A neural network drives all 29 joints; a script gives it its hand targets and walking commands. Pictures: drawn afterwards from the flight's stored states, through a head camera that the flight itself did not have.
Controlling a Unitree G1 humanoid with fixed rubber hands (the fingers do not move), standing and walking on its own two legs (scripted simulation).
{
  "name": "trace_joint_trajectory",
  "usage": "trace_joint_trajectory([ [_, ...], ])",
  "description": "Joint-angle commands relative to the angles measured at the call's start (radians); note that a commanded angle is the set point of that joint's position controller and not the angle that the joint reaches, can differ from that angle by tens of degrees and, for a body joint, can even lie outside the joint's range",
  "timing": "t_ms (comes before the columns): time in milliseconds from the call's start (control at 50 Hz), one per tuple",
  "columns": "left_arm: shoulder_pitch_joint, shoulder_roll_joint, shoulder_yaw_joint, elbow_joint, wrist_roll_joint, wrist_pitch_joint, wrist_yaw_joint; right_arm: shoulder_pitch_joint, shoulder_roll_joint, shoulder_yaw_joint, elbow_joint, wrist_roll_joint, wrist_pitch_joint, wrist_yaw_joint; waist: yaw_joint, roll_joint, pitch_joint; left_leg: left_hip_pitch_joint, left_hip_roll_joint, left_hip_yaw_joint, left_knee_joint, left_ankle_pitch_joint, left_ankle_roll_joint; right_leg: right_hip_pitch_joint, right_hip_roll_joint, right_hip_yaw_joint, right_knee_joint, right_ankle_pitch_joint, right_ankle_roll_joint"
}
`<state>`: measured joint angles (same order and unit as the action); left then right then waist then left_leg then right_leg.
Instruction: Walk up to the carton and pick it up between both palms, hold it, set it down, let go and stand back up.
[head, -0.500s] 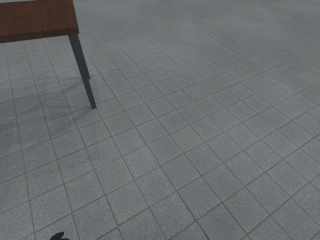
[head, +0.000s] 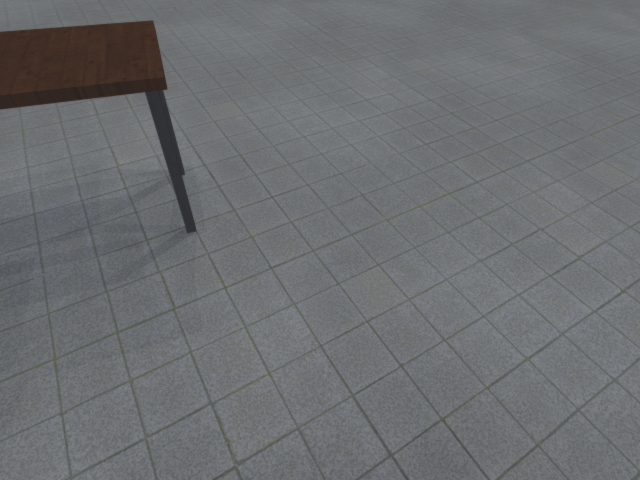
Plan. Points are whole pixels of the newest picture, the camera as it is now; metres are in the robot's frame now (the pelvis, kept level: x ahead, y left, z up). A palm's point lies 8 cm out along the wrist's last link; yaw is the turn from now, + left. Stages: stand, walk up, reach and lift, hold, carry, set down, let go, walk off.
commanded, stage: stand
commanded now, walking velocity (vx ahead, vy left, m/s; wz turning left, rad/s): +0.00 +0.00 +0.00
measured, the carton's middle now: out of the picture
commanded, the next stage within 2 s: none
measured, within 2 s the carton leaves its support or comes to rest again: neither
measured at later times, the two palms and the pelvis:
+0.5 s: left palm out of the picture +0.07 +0.28 -0.12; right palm out of the picture +0.07 -0.29 -0.11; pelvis +0.00 +0.00 +0.00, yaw +0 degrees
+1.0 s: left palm out of the picture +0.07 +0.28 -0.12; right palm out of the picture +0.08 -0.29 -0.11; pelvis +0.00 -0.01 +0.01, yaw +0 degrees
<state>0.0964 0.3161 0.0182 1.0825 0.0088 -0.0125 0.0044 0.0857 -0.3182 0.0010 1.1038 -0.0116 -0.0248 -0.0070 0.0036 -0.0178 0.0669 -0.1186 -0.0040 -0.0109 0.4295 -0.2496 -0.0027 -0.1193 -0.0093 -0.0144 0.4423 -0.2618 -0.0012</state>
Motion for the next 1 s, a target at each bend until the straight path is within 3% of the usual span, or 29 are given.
trace_joint_trajectory([
  [0, -0.052, 0.2, 0.039, -0.058, 0.0, -0.023, 0.009, -0.05, -0.215, -0.042, -0.058, 0.0, -0.02, -0.01, -0.002, 0.017, -0.072, 0.013, 0.118, -0.093, -0.104, 0.24, 0.034, -0.001, -0.108, 0.096, -0.116, 0.204, -0.028],
  [980, -0.031, 0.215, 0.037, -0.034, -0.001, -0.023, 0.009, -0.028, -0.222, -0.041, -0.037, 0.002, -0.014, -0.007, -0.001, 0.018, -0.077, 0.026, 0.128, -0.091, -0.143, 0.26, 0.021, 0.027, -0.122, 0.094, -0.162, 0.232, -0.024],
])
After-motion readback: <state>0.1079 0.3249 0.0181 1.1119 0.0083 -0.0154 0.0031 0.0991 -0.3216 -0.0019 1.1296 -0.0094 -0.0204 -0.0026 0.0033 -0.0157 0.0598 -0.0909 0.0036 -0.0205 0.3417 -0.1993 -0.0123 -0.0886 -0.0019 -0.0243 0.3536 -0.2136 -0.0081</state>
